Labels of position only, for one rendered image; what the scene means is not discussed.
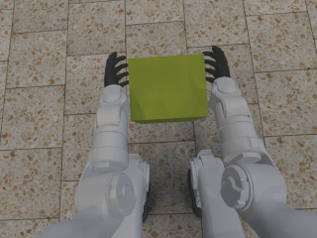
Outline carton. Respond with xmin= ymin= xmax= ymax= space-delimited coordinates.
xmin=128 ymin=54 xmax=209 ymax=124

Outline robot right forearm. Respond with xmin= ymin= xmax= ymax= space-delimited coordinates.
xmin=209 ymin=76 xmax=278 ymax=170

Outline left robot thigh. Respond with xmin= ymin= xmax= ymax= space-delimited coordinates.
xmin=111 ymin=159 xmax=150 ymax=238

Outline robot left hand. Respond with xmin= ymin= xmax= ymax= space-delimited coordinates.
xmin=104 ymin=52 xmax=129 ymax=87

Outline robot right upper arm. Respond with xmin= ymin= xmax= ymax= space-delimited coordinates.
xmin=220 ymin=163 xmax=317 ymax=238

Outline robot left upper arm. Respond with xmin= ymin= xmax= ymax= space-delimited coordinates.
xmin=36 ymin=171 xmax=137 ymax=238

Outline robot right hand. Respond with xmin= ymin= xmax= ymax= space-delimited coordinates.
xmin=202 ymin=46 xmax=231 ymax=84

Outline robot left forearm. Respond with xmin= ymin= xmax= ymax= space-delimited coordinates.
xmin=74 ymin=84 xmax=131 ymax=205

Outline robot left shin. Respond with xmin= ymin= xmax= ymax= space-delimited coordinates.
xmin=129 ymin=154 xmax=147 ymax=214

